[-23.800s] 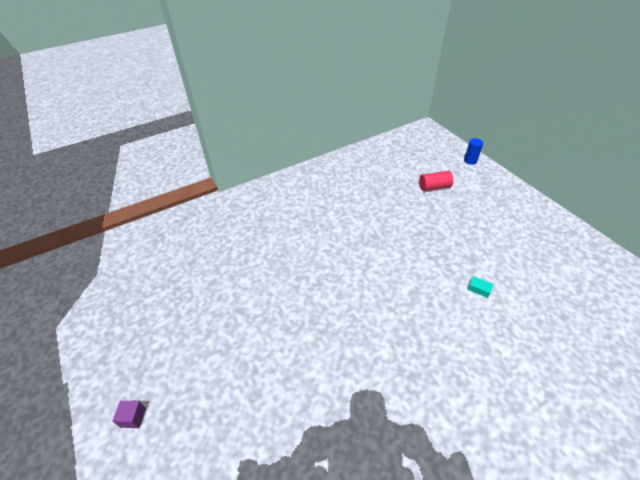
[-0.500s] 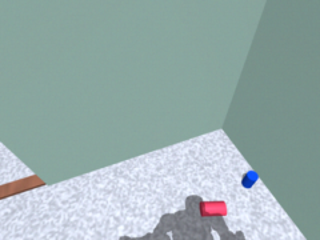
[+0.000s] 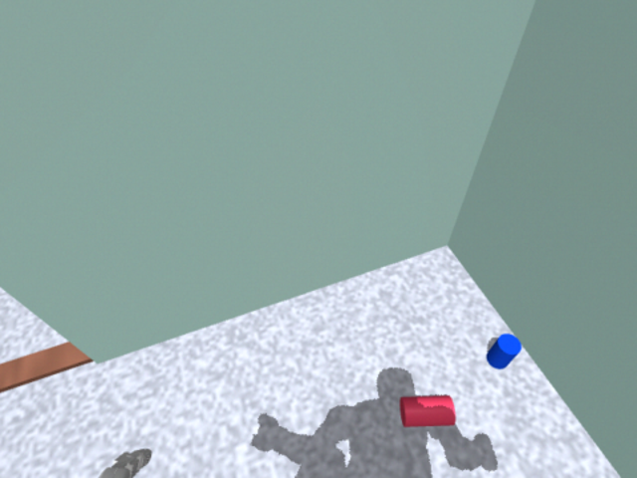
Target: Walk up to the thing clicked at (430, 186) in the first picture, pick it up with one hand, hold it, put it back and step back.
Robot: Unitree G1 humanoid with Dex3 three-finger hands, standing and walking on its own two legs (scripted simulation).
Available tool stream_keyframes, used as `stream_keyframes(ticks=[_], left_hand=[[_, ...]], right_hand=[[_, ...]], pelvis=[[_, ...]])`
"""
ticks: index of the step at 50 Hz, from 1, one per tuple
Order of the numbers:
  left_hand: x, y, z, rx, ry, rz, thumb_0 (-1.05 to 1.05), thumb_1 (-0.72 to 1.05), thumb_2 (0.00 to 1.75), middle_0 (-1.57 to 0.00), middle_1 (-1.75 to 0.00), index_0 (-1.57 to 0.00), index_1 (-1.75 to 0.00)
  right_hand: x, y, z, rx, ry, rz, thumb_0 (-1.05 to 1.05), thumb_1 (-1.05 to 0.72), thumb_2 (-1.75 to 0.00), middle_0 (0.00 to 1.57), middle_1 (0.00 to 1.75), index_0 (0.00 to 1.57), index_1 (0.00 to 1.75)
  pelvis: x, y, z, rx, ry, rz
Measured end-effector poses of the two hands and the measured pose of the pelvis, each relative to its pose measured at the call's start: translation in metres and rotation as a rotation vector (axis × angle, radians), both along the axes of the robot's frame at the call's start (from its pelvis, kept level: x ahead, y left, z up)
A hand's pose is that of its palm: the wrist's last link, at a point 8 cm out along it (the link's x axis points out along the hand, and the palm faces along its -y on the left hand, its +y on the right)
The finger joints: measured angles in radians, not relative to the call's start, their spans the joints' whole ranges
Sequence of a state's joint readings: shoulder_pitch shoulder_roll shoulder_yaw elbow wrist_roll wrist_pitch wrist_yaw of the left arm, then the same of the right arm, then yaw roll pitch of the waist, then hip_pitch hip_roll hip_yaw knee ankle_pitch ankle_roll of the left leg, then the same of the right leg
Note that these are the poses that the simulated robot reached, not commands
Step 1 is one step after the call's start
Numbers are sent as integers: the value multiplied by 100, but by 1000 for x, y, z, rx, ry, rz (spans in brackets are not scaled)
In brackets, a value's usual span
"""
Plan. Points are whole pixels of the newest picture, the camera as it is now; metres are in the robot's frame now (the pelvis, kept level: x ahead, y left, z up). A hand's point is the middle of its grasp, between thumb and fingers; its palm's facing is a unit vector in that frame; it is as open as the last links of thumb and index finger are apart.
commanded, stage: walk up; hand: right
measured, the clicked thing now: (426, 411) +0.39 -0.27 -0.73
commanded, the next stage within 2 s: stand in 1.72 s
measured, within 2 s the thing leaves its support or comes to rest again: neither
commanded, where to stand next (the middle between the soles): +0.02 -0.01 m, yaw -3 degrees
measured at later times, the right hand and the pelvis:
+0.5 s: hand out of the picture +0.07 -0.27 -0.16, palm faces +0.05 +0.94 -0.35, open 7.4 cm; pelvis -0.01 -0.01 +0.00, yaw -3 degrees
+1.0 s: hand out of the picture +0.05 -0.25 -0.13, palm faces +0.06 +0.93 -0.35, open 7.4 cm; pelvis -0.02 +0.01 +0.02, yaw -4 degrees
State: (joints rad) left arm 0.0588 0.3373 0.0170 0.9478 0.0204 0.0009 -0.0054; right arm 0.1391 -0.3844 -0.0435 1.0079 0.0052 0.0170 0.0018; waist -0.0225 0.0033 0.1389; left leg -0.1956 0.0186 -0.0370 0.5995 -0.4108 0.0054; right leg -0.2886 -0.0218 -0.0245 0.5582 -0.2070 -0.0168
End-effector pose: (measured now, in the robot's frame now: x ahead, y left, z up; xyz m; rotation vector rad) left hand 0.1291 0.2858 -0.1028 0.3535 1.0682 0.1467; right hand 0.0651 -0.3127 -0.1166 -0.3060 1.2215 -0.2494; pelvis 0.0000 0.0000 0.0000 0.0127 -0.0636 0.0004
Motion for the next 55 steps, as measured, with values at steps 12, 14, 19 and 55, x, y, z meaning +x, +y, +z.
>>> stream_keyframes(ticks=[12, 14, 19, 55], left_hand=[[-19, 23, -16, 0, 101, 30, 0, 90, 89, -20, -30, -20, -29], [-26, 20, -17, 18, 126, 18, 0, 90, 90, -20, -30, -20, -29], [-46, 1, -11, 27, 158, 3, 1, 90, 90, -20, -30, -20, -29], [-52, 17, -5, -20, 149, 16, 1, 90, 89, -20, -30, -20, -29]], right_hand=[[-27, -2, 15, -69, 32, 2, 1, -90, -90, 21, 30, 21, 30], [-25, -7, 10, -63, 16, 3, 1, -90, -90, 21, 30, 21, 30], [-16, -13, -1, -24, -9, -22, 1, -90, -90, 20, 30, 21, 30], [-34, 20, 17, 15, 10, -47, 1, -90, -90, 20, 30, 21, 30]], pelvis=[[-8, 2, 0, -13, 34, -36], [-9, -3, -3, -7, 40, -52], [-12, -10, -2, -32, 15, -58], [-18, 12, 16, -7, 11, -68]])
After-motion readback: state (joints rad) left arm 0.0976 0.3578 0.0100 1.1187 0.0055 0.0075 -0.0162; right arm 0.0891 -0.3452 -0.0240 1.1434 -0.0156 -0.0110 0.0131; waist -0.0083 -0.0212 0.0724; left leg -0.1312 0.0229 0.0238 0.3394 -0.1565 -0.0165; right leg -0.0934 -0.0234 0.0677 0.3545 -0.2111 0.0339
